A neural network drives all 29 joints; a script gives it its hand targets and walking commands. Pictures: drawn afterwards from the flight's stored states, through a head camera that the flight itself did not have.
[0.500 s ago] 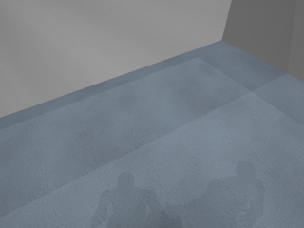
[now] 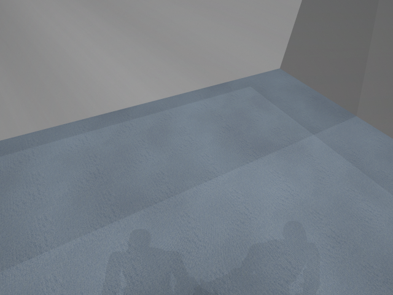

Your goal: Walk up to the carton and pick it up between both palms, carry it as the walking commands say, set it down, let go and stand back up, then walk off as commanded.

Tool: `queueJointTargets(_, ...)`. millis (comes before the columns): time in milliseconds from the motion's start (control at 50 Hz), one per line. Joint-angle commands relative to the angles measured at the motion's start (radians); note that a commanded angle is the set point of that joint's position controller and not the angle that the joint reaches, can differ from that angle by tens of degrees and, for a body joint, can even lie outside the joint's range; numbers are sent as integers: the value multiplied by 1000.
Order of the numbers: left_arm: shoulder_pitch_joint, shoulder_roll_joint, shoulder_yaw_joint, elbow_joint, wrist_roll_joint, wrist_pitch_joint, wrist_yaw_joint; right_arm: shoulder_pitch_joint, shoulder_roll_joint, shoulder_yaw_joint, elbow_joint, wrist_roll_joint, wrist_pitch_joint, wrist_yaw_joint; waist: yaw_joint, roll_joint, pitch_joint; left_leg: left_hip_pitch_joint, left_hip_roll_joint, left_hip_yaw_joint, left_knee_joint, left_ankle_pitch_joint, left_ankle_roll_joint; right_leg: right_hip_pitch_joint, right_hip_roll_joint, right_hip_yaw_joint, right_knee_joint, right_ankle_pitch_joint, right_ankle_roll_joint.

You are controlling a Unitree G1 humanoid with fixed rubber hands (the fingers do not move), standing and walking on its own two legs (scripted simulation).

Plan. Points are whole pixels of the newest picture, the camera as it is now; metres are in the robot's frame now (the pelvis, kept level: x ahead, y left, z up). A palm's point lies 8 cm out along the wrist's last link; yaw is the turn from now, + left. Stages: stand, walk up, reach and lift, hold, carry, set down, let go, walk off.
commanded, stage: stand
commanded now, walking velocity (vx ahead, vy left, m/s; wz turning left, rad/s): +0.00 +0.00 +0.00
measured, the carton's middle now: out of the picture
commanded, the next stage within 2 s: none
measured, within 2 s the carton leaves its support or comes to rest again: neither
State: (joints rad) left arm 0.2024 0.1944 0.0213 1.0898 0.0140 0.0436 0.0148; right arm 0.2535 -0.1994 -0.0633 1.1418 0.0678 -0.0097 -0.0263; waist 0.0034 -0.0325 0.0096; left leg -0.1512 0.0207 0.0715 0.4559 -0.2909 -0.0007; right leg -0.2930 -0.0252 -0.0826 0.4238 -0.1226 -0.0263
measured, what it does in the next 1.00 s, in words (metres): stands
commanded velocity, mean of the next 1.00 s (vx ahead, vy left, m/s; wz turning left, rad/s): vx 0.00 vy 0.00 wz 0.00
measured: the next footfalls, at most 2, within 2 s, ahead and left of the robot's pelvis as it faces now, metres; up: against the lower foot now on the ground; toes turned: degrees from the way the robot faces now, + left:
none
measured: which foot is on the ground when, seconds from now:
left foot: down 0.00-1.00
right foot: down 0.00-1.00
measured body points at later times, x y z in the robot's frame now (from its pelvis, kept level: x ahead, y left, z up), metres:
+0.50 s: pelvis +0.02 +0.00 +0.00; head +0.02 +0.01 +0.45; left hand +0.04 +0.24 -0.16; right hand +0.02 -0.25 -0.15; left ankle -0.03 +0.11 -0.74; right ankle +0.07 -0.11 -0.74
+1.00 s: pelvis +0.02 +0.00 +0.00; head +0.02 +0.01 +0.45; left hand +0.03 +0.24 -0.16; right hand +0.02 -0.25 -0.15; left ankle -0.03 +0.11 -0.74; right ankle +0.07 -0.11 -0.74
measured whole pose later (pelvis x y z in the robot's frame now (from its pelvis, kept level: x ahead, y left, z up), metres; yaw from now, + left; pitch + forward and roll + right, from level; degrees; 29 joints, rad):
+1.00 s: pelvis +0.02 +0.00 +0.00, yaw +0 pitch +0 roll +0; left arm 0.20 0.19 0.02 1.18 0.02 0.01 0.01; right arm 0.25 -0.18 -0.06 1.15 0.07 -0.02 -0.03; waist 0.00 -0.03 0.00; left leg -0.14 0.02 0.07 0.43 -0.30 0.00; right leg -0.29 -0.02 -0.08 0.42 -0.14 -0.02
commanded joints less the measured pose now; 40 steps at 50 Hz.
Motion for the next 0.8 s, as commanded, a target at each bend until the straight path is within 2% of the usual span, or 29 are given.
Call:
queueJointTargets(0, 54, 91, 22, -19, 11, -26, 2, 35, -70, 28, -32, -95, -26, -10, 20, 77, 50, -151, 131, -172, -247, -78, 45, 141, -54, 83, -69, 8, 27)
queueJointTargets(60, 44, 81, 17, -4, 10, -33, 4, 40, -67, 26, -33, -94, -25, -12, 19, 57, 50, -155, 128, -169, -235, -56, 46, 151, -73, 97, -78, 14, 24)
queueJointTargets(100, 50, 70, 11, 1, 9, -40, 1, 55, -59, 26, -25, -93, -28, -11, 16, 56, 6, -110, 115, -146, -198, 30, 42, 170, -82, 107, -82, 52, 19)
queueJointTargets(140, 70, 87, 14, 17, 9, -45, 5, 74, -56, 24, -21, -91, -35, -10, 12, 20, -25, -72, 113, -142, -169, 114, 42, 180, -84, 106, -82, 85, 16)
queueJointTargets(160, 64, 83, 14, 18, 11, -48, 8, 69, -49, 27, -18, -90, -35, -12, 15, 31, -29, -59, 106, -131, -159, 138, 40, 168, -93, 113, -85, 104, 12)
queueJointTargets(180, 59, 75, 12, 16, 11, -50, 8, 85, -35, 28, -15, -90, -32, -13, 7, 49, -36, -57, 98, -123, -153, 117, 40, 168, -98, 117, -86, 102, 7)
queueJointTargets(200, 63, 90, 16, 21, 11, -48, 9, 78, -33, 31, -15, -95, -31, -14, 14, 28, -38, -57, 99, -125, -153, 111, 43, 171, -95, 114, -82, 92, 6)
queueJointTargets(240, 55, 84, 11, 26, 14, -47, 9, 77, -42, 25, -17, -93, -28, -13, 6, 19, -40, -51, 97, -119, -154, 95, 41, 160, -94, 111, -83, 84, 10)
queueJointTargets(300, 62, 78, 9, 30, 9, -43, 10, 78, -29, 32, -16, -94, -23, -12, 13, 49, -27, -64, 100, -122, -163, 94, 43, 155, -95, 116, -81, 73, 10)
queueJointTargets(380, 67, 76, 7, 38, 12, -41, 10, 81, -29, 31, -18, -93, -23, -13, 9, 21, -8, -84, 101, -125, -173, 62, 45, 147, -93, 114, -86, 56, 17)
queueJointTargets(400, 79, 63, 3, 40, 10, -40, 10, 85, -22, 37, -14, -96, -21, -14, 16, 54, -10, -81, 96, -122, -166, 34, 46, 144, -93, 118, -99, 37, 17)
queueJointTargets(480, 53, 65, 2, 35, 12, -41, 13, 76, -37, 32, -18, -95, -17, -15, 6, 55, -4, -96, 98, -127, -182, 20, 45, 146, -89, 113, -93, 39, 21)
queueJointTargets(500, 54, 83, 7, 36, 9, -38, 14, 78, -41, 30, -22, -98, -19, -13, 6, 24, -3, -97, 100, -132, -183, 8, 47, 142, -88, 115, -96, 31, 23)
queueJointTargets(600, 64, 67, 3, 44, 11, -39, 11, 72, -28, 34, -20, -97, -16, -14, 17, 56, 8, -107, 95, -127, -192, -6, 45, 142, -90, 116, -91, 16, 20)
queueJointTargets(640, 74, 68, 4, 51, 9, -39, 10, 84, -30, 34, -18, -95, -18, -13, 14, 28, 3, -104, 97, -132, -192, -3, 46, 144, -82, 113, -86, 18, 25)
queueJointTargets(720, 71, 79, 5, 53, 10, -38, 12, 77, -17, 39, -19, -95, -14, -13, 17, 61, 20, -120, 87, -123, -188, -22, 46, 136, -89, 124, -99, -4, 21)
queueJointTargets(780, 70, 71, 3, 56, 9, -36, 11, 84, -22, 39, -20, -95, -18, -11, 14, 55, 4, -110, 94, -126, -190, -24, 45, 142, -87, 118, -97, 6, 19)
